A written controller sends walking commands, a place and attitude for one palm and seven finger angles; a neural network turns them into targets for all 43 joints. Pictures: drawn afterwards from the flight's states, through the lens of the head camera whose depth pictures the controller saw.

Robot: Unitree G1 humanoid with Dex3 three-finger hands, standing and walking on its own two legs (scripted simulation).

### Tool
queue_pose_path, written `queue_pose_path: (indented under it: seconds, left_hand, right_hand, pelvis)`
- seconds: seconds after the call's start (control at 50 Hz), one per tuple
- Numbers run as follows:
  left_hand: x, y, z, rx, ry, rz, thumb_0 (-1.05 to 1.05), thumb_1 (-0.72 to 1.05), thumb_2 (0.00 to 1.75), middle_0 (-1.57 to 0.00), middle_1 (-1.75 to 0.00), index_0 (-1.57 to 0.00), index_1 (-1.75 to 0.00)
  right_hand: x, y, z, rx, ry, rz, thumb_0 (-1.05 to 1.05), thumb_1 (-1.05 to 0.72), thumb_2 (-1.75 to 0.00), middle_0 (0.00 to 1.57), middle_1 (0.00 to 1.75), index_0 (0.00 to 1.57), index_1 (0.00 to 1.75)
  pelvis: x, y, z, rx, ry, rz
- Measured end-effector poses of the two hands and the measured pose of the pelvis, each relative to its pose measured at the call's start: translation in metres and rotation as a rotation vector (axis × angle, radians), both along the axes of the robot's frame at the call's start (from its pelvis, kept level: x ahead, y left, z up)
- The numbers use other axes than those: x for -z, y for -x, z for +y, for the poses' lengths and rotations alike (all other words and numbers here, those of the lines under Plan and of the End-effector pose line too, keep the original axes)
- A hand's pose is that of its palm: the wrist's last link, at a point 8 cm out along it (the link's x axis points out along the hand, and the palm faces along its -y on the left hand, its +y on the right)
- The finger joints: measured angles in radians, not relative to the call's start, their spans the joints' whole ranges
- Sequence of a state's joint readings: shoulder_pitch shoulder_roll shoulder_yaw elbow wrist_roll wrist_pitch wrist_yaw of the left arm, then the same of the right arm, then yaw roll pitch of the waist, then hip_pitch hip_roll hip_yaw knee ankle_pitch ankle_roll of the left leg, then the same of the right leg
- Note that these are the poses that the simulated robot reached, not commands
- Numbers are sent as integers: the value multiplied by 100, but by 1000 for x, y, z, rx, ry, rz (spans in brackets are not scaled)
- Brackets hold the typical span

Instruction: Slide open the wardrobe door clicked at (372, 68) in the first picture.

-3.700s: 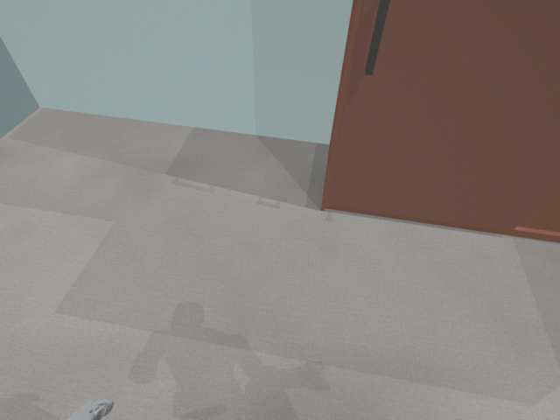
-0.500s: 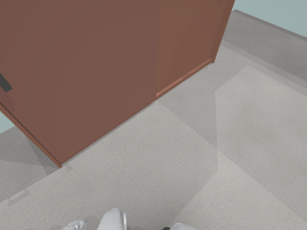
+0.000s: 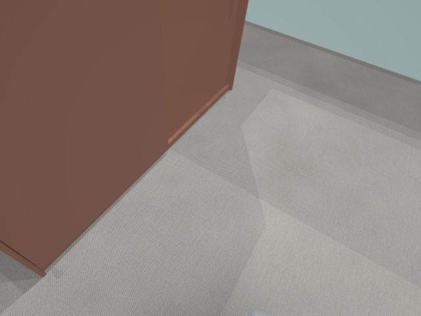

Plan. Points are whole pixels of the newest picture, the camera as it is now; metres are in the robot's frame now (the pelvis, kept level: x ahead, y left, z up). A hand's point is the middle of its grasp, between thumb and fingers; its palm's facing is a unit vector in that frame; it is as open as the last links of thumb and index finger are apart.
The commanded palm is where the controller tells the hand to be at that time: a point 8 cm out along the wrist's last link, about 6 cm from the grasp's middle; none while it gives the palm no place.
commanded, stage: walk to a spot facing it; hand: left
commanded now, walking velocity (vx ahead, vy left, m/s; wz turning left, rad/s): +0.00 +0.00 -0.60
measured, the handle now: out of the picture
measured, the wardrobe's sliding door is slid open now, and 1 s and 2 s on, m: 0.00 0.00 0.00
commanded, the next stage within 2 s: turn to face it in 1.16 s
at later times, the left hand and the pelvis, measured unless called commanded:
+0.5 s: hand out of the picture +0.12 +0.11 -0.15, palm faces -0.24 -0.94 -0.24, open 7.4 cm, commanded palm none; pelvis -0.01 -0.05 +0.00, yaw -16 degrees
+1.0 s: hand (149, 266) +0.25 +0.16 -0.18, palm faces -0.44 -0.88 -0.18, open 7.4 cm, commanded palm none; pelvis +0.12 -0.01 +0.00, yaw -32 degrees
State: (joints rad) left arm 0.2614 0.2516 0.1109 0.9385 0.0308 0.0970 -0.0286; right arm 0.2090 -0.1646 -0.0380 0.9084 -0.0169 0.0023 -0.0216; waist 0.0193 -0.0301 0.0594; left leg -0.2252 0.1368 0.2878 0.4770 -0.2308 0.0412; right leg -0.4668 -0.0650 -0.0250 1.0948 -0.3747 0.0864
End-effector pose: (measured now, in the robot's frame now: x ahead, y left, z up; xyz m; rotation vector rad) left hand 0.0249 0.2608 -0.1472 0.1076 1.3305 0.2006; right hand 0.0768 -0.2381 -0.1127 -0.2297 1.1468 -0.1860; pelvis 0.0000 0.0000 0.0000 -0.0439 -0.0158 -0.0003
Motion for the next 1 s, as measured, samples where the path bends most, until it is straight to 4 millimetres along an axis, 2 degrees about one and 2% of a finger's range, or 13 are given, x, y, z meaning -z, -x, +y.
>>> queue_pose_path:
  seconds: [0.1,0.22,0.26,0.3,0.4,0.52,0.66,0.74,0.78,0.84,0.92,1.0]
  left_hand:
    - [-4,-39,-19,118,-11,-32,1,91,90,-19,-30,-20,-30]
    - [-11,-95,-60,272,-66,-159,1,91,90,-19,-30,-20,-30]
    - [-17,-106,-74,304,-79,-198,1,91,90,-19,-30,-20,-30]
    - [-25,-110,-83,319,-83,-222,0,91,90,-20,-30,-20,-30]
    - [-34,-109,-98,349,-70,-219,0,91,90,-20,-30,-20,-30]
    - [-26,-95,-97,365,-33,-154,0,91,90,-20,-30,-20,-30]
    - [-4,-74,-72,329,2,-12,0,90,90,-20,-30,-20,-30]
    - [16,-78,-50,325,21,81,0,90,90,-20,-30,-20,-30]
    - [21,-90,-42,348,25,122,1,91,90,-20,-30,-20,-30]
    - [16,-123,-38,411,30,134,1,91,90,-20,-30,-20,-30]
    - [7,-183,-43,480,26,75,1,91,90,-20,-30,-20,-30]
    - [2,-240,-59,546,16,8,1,91,90,-19,-30,-20,-30]
  right_hand:
    - [15,57,-19,126,-22,88,1,-91,-90,20,30,20,30]
    - [47,123,-50,262,-72,167,1,-91,-90,20,30,20,30]
    - [54,137,-57,287,-80,198,1,-91,-90,20,30,20,30]
    - [53,144,-62,303,-87,211,1,-91,-90,20,30,19,30]
    - [39,133,-69,319,-98,142,1,-91,-90,20,30,19,30]
    - [24,98,-77,320,-74,44,1,-91,-90,20,30,19,30]
    - [7,34,-73,286,-15,-40,1,-91,-90,20,30,19,30]
    - [1,-7,-61,282,35,-111,1,-91,-90,20,30,20,30]
    - [-2,-15,-53,297,49,-135,1,-91,-90,20,30,20,30]
    - [-8,-10,-37,357,43,-122,0,-91,-90,20,30,20,30]
    - [-7,13,-13,455,14,-38,0,-91,-90,20,30,20,30]
    - [-3,45,2,572,4,58,0,-94,-90,20,30,20,30]
  pelvis:
    - [3,7,-9,71,-15,9]
    - [20,16,-35,154,-53,16]
    - [21,19,-41,170,-44,9]
    - [17,20,-45,185,-48,4]
    - [5,16,-54,236,-62,-3]
    - [1,4,-54,286,-51,-1]
    - [4,-29,-38,330,-23,4]
    - [14,-56,-23,375,-10,5]
    - [15,-67,-16,414,-14,-5]
    - [7,-83,-11,461,-2,-10]
    - [-2,-102,-8,508,9,-7]
    - [-4,-119,-9,554,10,-5]
